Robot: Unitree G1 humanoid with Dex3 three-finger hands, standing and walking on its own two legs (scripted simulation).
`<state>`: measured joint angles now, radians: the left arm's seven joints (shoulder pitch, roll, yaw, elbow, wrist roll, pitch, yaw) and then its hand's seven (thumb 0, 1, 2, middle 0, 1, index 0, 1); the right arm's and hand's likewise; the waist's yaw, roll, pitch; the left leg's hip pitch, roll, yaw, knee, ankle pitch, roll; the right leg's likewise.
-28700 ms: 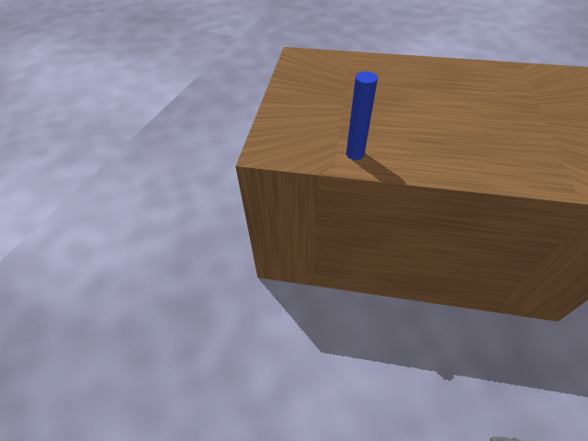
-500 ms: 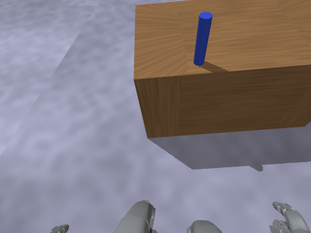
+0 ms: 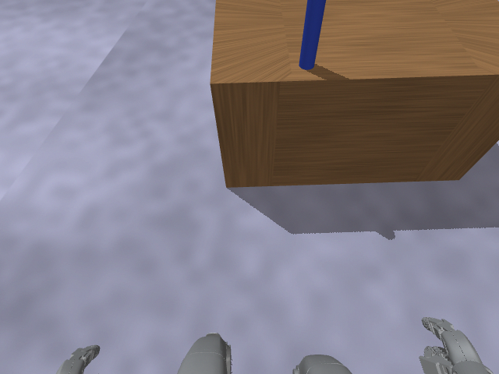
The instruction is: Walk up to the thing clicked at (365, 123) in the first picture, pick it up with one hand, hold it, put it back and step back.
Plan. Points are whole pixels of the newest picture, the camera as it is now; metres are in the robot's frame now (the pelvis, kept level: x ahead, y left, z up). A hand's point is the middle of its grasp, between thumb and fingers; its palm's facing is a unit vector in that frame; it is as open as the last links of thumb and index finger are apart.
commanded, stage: step back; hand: right
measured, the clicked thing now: (311, 31) +0.99 -0.14 -0.04
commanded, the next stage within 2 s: stand in 1.26 s
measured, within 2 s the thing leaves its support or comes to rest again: neither
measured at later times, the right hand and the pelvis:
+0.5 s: hand out of the picture -0.04 -0.26 -0.14, palm faces -0.14 +0.93 -0.35, open 7.4 cm; pelvis -0.12 -0.01 +0.01, yaw +6 degrees
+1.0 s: hand out of the picture +0.02 -0.23 -0.14, palm faces -0.13 +0.92 -0.37, open 7.4 cm; pelvis -0.08 +0.02 +0.01, yaw +5 degrees
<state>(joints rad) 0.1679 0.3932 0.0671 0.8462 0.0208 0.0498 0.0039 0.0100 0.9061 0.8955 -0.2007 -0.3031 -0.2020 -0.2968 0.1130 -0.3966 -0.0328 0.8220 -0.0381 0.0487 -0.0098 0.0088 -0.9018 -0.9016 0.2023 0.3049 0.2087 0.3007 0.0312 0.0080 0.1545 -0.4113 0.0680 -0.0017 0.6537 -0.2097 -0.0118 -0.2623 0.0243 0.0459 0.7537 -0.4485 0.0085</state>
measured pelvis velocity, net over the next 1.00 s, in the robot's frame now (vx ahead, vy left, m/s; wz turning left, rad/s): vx -0.08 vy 0.02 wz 0.08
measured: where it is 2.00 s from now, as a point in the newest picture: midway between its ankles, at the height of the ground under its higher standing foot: outside the picture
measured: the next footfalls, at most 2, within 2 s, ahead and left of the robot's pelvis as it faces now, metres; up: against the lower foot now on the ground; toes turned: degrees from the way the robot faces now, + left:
right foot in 0.02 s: -0.04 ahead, -0.11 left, +0.00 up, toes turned +5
left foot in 0.34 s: -0.08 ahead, +0.14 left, +0.00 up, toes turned +5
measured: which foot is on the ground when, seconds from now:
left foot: down 0.00-0.04, up 0.06-0.32, down 0.34-0.60, up 0.62-0.82, down 0.84-1.00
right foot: up 0.00-0.00, down 0.02-1.00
